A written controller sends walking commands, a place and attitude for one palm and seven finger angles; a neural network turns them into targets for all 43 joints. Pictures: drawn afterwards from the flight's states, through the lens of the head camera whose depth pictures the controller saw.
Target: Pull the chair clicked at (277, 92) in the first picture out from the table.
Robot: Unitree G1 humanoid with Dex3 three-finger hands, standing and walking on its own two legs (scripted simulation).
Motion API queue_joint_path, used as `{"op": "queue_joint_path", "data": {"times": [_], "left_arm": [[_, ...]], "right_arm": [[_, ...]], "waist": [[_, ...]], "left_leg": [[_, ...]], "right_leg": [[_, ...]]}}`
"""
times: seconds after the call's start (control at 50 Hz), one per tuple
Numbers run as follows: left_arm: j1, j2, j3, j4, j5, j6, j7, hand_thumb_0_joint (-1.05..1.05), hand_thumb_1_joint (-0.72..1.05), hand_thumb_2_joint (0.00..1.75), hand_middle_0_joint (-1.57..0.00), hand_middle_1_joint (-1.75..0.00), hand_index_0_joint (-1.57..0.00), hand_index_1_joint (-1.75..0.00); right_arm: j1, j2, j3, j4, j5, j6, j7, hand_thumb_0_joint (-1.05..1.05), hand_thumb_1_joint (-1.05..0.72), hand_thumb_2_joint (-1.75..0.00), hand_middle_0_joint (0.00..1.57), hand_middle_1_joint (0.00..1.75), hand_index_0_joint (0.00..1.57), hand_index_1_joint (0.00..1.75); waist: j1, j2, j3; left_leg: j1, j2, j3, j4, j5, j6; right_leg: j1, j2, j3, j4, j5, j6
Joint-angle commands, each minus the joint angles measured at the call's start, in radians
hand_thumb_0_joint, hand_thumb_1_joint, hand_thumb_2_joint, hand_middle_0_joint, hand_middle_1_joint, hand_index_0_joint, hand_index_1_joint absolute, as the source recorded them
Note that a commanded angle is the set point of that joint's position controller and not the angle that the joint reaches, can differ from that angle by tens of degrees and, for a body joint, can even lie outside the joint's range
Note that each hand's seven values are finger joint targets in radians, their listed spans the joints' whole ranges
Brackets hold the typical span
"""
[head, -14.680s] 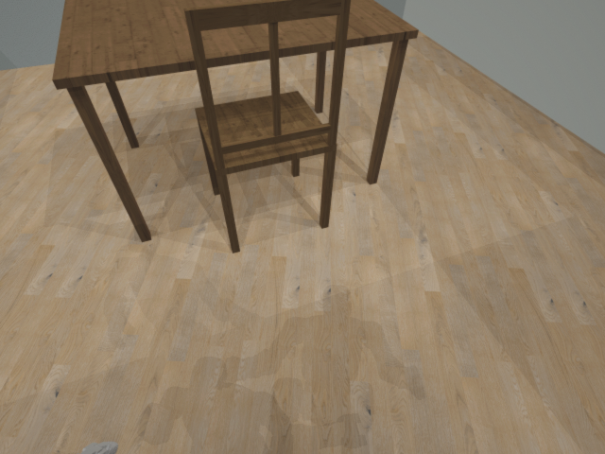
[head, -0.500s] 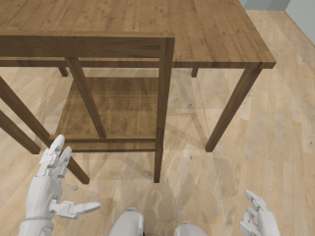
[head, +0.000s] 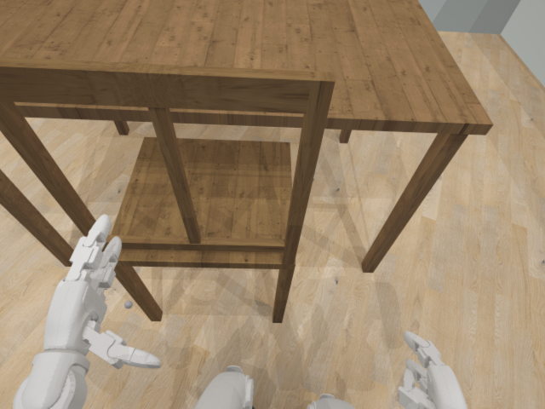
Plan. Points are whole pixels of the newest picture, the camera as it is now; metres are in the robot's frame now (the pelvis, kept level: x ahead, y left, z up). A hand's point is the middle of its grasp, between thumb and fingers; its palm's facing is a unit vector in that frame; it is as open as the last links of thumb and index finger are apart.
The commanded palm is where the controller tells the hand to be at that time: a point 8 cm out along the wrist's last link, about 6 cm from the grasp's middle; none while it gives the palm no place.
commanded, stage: raise the hand toward the chair's back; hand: left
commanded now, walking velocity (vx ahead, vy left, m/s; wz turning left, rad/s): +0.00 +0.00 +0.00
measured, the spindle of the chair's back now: (181, 189) +0.45 +0.19 +0.02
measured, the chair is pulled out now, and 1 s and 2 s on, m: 0.00 0.00 0.00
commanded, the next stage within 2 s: aim the fingers beside a spindle in 0.48 s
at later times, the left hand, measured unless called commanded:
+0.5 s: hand (141, 298) +0.25 +0.19 +0.04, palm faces +0.07 -1.00 -0.04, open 16.9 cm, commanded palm +0.23 +0.25 +0.05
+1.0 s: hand (157, 292) +0.27 +0.18 +0.03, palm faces +0.07 -1.00 -0.05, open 16.9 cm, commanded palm +0.24 +0.24 +0.03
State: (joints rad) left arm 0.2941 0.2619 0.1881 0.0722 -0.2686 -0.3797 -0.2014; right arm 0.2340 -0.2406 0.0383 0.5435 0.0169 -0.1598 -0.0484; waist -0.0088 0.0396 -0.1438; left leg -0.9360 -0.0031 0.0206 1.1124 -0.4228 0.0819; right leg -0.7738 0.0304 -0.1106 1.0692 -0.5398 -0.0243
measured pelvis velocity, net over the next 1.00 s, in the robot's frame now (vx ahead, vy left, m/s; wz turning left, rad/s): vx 0.01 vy -0.03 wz -0.01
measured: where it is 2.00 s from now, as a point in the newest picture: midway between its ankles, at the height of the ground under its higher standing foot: outside the picture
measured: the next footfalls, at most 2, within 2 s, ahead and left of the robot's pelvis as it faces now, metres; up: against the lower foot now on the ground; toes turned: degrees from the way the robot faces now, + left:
none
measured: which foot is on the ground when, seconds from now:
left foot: down 0.00-1.00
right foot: down 0.00-1.00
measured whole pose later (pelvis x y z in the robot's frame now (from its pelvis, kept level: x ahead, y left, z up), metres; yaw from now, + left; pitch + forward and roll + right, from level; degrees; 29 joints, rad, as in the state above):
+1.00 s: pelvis +0.01 -0.03 -0.01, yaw -1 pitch +16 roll -3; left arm 0.25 0.25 0.21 0.16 -0.28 -0.42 -0.21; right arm 0.22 -0.25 0.01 0.57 0.02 -0.15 -0.04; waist -0.02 0.03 -0.16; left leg -0.99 0.02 0.01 1.15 -0.45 0.05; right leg -0.83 0.05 -0.11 1.12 -0.58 -0.06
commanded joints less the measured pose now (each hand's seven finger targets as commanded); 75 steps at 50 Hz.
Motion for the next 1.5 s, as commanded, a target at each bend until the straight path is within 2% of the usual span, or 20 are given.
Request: {"op": "queue_joint_path", "data": {"times": [0.0, 0.16, 0.2, 0.28, 0.38, 0.5, 0.54, 0.66, 0.7, 0.74, 0.82, 0.9, 0.92, 1.0, 1.08, 1.18, 1.22, 1.28, 1.36, 1.48], "left_arm": [[-0.074, 0.142, 0.084, -0.195, -0.019, -0.065, -0.002, 0.00, -0.50, 0.30, -0.06, -0.08, -0.06, -0.08], [-0.063, 0.129, 0.074, -0.199, -0.013, -0.086, 0.020, 0.00, -0.50, 0.30, -0.06, -0.08, -0.06, -0.08], [-0.063, 0.140, 0.085, -0.179, -0.012, -0.091, 0.024, 0.00, -0.50, 0.30, -0.06, -0.08, -0.06, -0.08], [-0.078, 0.132, 0.073, -0.208, -0.014, -0.103, 0.021, 0.00, -0.50, 0.30, -0.06, -0.08, -0.06, -0.08], [-0.068, 0.119, 0.065, -0.189, -0.020, -0.095, 0.014, 0.00, -0.50, 0.30, -0.06, -0.08, -0.06, -0.08], [-0.078, 0.143, 0.082, -0.178, -0.020, -0.085, 0.006, 0.00, -0.50, 0.30, -0.06, -0.08, -0.06, -0.08], [-0.082, 0.133, 0.071, -0.206, -0.020, -0.091, 0.003, 0.00, -0.50, 0.30, -0.06, -0.08, -0.06, -0.08], [-0.116, 0.110, 0.050, -0.152, -0.017, -0.093, 0.002, 0.00, -0.50, 0.30, -0.06, -0.08, -0.06, -0.08], [-0.118, 0.142, 0.084, -0.138, -0.017, -0.098, 0.000, 0.00, -0.50, 0.30, -0.06, -0.08, -0.06, -0.08], [-0.098, 0.133, 0.079, -0.154, -0.020, -0.103, -0.004, 0.00, -0.50, 0.30, -0.06, -0.08, -0.06, -0.08], [-0.131, 0.131, 0.076, -0.128, -0.018, -0.103, -0.001, 0.00, -0.50, 0.30, -0.06, -0.08, -0.06, -0.08], [-0.112, 0.162, 0.119, -0.118, -0.026, -0.119, -0.002, 0.00, -0.50, 0.30, -0.06, -0.08, -0.06, -0.08], [-0.111, 0.146, 0.107, -0.117, -0.029, -0.121, -0.005, 0.00, -0.50, 0.30, -0.06, -0.08, -0.06, -0.08], [-0.146, 0.150, 0.103, -0.102, -0.030, -0.129, -0.013, 0.00, -0.50, 0.30, -0.06, -0.08, -0.06, -0.08], [-0.122, 0.123, 0.075, -0.119, -0.031, -0.137, -0.013, 0.00, -0.50, 0.30, -0.06, -0.08, -0.06, -0.08], [-0.153, 0.126, 0.077, -0.091, -0.020, -0.143, 0.005, 0.00, -0.50, 0.30, -0.06, -0.08, -0.06, -0.08], [-0.163, 0.126, 0.074, -0.102, -0.012, -0.152, 0.014, 0.00, -0.50, 0.30, -0.06, -0.08, -0.06, -0.08], [-0.154, 0.123, 0.073, -0.091, -0.012, -0.154, 0.023, 0.00, -0.50, 0.30, -0.06, -0.08, -0.06, -0.08], [-0.229, 0.113, 0.052, -0.065, -0.002, -0.150, 0.024, 0.00, -0.50, 0.30, -0.06, -0.08, -0.06, -0.08], [-0.226, 0.104, 0.037, -0.072, 0.006, -0.144, 0.037, 0.00, -0.50, 0.30, -0.06, -0.08, -0.06, -0.08]], "right_arm": [[-0.044, -0.162, -0.070, -0.146, 0.007, -0.056, -0.012, 0.00, -0.90, -0.90, 0.20, 0.30, 0.20, 0.30], [-0.039, -0.160, -0.074, -0.144, 0.006, -0.060, -0.002, 0.00, -0.90, -0.90, 0.20, 0.30, 0.20, 0.30], [-0.039, -0.161, -0.075, -0.138, 0.004, -0.058, -0.003, 0.00, -0.90, -0.90, 0.20, 0.30, 0.20, 0.30], [-0.041, -0.160, -0.075, -0.142, 0.005, -0.061, 0.000, 0.00, -0.90, -0.90, 0.20, 0.30, 0.20, 0.30], [-0.040, -0.156, -0.074, -0.138, 0.008, -0.056, -0.001, 0.00, -0.90, -0.90, 0.20, 0.30, 0.20, 0.30], [-0.043, -0.155, -0.072, -0.138, 0.007, -0.051, -0.005, 0.00, -0.90, -0.90, 0.20, 0.30, 0.20, 0.30], [-0.043, -0.151, -0.071, -0.139, 0.008, -0.053, -0.004, 0.00, -0.90, -0.90, 0.20, 0.30, 0.20, 0.30], [-0.046, -0.150, -0.069, -0.132, 0.006, -0.050, -0.002, 0.00, -0.90, -0.90, 0.20, 0.30, 0.20, 0.30], [-0.044, -0.154, -0.072, -0.127, 0.004, -0.048, -0.003, 0.00, -0.90, -0.90, 0.20, 0.30, 0.20, 0.30], [-0.047, -0.149, -0.073, -0.133, 0.007, -0.048, 0.000, 0.00, -0.90, -0.90, 0.20, 0.30, 0.20, 0.30], [-0.048, -0.149, -0.071, -0.128, 0.006, -0.041, 0.001, 0.00, -0.90, -0.90, 0.20, 0.30, 0.20, 0.30], [-0.048, -0.149, -0.077, -0.118, 0.006, -0.039, 0.000, 0.00, -0.90, -0.90, 0.20, 0.30, 0.20, 0.30], [-0.049, -0.147, -0.077, -0.121, 0.006, -0.039, 0.002, 0.00, -0.90, -0.90, 0.20, 0.30, 0.20, 0.30], [-0.046, -0.152, -0.078, -0.109, 0.007, -0.038, 0.001, 0.00, -0.90, -0.90, 0.20, 0.30, 0.20, 0.30], [-0.046, -0.152, -0.081, -0.115, 0.006, -0.041, 0.005, 0.00, -0.90, -0.90, 0.20, 0.30, 0.20, 0.30], [-0.049, -0.154, -0.082, -0.113, 0.004, -0.032, 0.006, 0.00, -0.90, -0.90, 0.20, 0.30, 0.20, 0.30], [-0.051, -0.153, -0.081, -0.114, 0.002, -0.032, 0.008, 0.00, -0.90, -0.90, 0.20, 0.30, 0.20, 0.30], [-0.049, -0.153, -0.081, -0.117, 0.000, -0.026, 0.009, 0.00, -0.90, -0.90, 0.20, 0.30, 0.20, 0.30], [-0.050, -0.156, -0.078, -0.112, 0.000, -0.017, 0.011, 0.00, -0.90, -0.90, 0.20, 0.30, 0.20, 0.30], [-0.049, -0.156, -0.079, -0.119, -0.001, -0.007, 0.014, 0.00, -0.90, -0.90, 0.20, 0.30, 0.20, 0.30]], "waist": [[-0.002, 0.050, -0.208], [-0.004, 0.058, -0.193], [-0.009, 0.024, -0.185], [-0.005, 0.066, -0.211], [-0.015, 0.022, -0.200], [-0.013, 0.026, -0.197], [-0.012, 0.039, -0.227], [-0.025, 0.013, -0.199], [-0.016, 0.000, -0.215], [-0.006, 0.031, -0.244], [-0.017, 0.012, -0.219], [-0.007, 0.012, -0.250], [-0.009, 0.008, -0.257], [-0.020, 0.017, -0.234], [-0.013, 0.037, -0.272], [-0.021, 0.008, -0.242], [-0.015, 0.031, -0.260], [-0.013, 0.018, -0.277], [-0.029, 0.013, -0.269], [-0.018, 0.030, -0.302]], "left_leg": [[0.339, 0.040, -0.160, -0.236, 0.068, -0.069], [0.336, 0.042, -0.147, -0.230, 0.096, -0.070], [0.309, 0.040, -0.138, -0.218, 0.087, -0.063], [0.329, 0.038, -0.136, -0.216, 0.092, -0.065], [0.307, 0.034, -0.117, -0.194, 0.124, -0.057], [0.278, 0.030, -0.104, -0.178, 0.120, -0.048], [0.300, 0.029, -0.102, -0.171, 0.159, -0.049], [0.257, 0.026, -0.095, -0.145, 0.142, -0.046], [0.236, 0.025, -0.090, -0.131, 0.146, -0.043], [0.251, 0.024, -0.082, -0.131, 0.165, -0.046], [0.215, 0.023, -0.079, -0.116, 0.154, -0.042], [0.198, 0.023, -0.069, -0.095, 0.176, -0.040], [0.197, 0.021, -0.067, -0.092, 0.182, -0.040], [0.181, 0.025, -0.071, -0.082, 0.168, -0.040], [0.210, 0.025, -0.075, -0.084, 0.190, -0.042], [0.167, 0.027, -0.080, -0.072, 0.139, -0.042], [0.179, 0.028, -0.081, -0.072, 0.137, -0.043], [0.178, 0.027, -0.082, -0.068, 0.140, -0.042], [0.160, 0.029, -0.088, -0.056, 0.111, -0.043], [0.189, 0.032, -0.097, -0.058, 0.139, -0.046]], "right_leg": [[-0.042, 0.006, 0.033, -0.160, 0.112, -0.012], [-0.045, 0.004, 0.031, -0.158, 0.123, -0.012], [-0.042, 0.006, 0.038, -0.162, 0.120, -0.009], [-0.040, 0.002, 0.040, -0.157, 0.122, -0.011], [-0.025, 0.005, 0.048, -0.169, 0.149, -0.006], [-0.011, 0.004, 0.061, -0.174, 0.155, -0.006], [0.004, 0.002, 0.062, -0.167, 0.190, -0.007], [-0.024, 0.002, 0.068, -0.157, 0.187, -0.002], [-0.010, 0.002, 0.080, -0.154, 0.194, -0.002], [0.006, -0.001, 0.082, -0.149, 0.214, -0.003], [-0.007, -0.001, 0.091, -0.147, 0.211, 0.001], [0.018, -0.003, 0.111, -0.141, 0.243, 0.004], [0.020, -0.004, 0.111, -0.137, 0.255, 0.006], [-0.014, -0.002, 0.110, -0.129, 0.233, 0.006], [-0.021, -0.004, 0.095, -0.112, 0.250, 0.003], [-0.065, -0.002, 0.095, -0.103, 0.191, 0.003], [-0.074, -0.001, 0.093, -0.094, 0.181, -0.001], [-0.072, 0.001, 0.093, -0.089, 0.185, -0.001], [-0.108, 0.002, 0.090, -0.079, 0.153, -0.001], [-0.116, 0.004, 0.080, -0.063, 0.171, -0.006]]}}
